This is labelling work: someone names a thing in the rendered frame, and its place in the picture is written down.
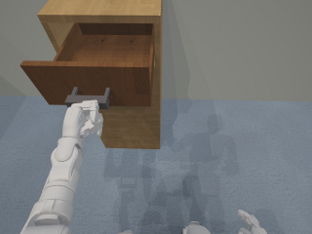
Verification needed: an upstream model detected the robot left forearm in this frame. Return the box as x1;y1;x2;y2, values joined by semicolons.
20;136;83;234

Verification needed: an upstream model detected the left robot hand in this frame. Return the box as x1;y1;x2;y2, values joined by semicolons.
62;99;103;143

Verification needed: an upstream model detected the right robot thigh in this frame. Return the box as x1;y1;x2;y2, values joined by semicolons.
182;224;211;234

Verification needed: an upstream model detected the handle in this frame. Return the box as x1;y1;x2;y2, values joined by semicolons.
64;87;110;110

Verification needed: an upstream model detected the robot right shin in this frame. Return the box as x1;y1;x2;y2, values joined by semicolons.
189;221;200;225

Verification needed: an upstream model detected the cabinet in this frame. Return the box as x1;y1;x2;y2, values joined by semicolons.
37;0;163;149

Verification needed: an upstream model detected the right robot hand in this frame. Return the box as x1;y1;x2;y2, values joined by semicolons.
238;210;267;234

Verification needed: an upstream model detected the drawer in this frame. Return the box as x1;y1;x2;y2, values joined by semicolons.
20;22;155;107

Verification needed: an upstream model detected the robot left upper arm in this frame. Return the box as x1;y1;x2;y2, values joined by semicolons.
21;224;71;234

